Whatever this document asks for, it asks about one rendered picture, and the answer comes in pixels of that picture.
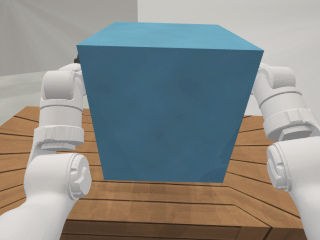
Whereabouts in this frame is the robot left forearm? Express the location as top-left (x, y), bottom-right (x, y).
top-left (23, 63), bottom-right (87, 195)

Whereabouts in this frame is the pedestal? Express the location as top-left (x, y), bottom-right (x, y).
top-left (0, 106), bottom-right (308, 240)

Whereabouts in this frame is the robot right upper arm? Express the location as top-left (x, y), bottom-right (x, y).
top-left (266, 136), bottom-right (320, 240)

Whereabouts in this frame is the robot right forearm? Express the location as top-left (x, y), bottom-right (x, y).
top-left (251, 63), bottom-right (320, 142)

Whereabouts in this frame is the left robot hand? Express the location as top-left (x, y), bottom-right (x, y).
top-left (74, 54), bottom-right (80, 64)

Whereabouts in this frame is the robot left upper arm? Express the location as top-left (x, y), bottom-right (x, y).
top-left (0, 152), bottom-right (92, 240)

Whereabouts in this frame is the carton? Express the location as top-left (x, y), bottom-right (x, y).
top-left (76, 21), bottom-right (264, 183)

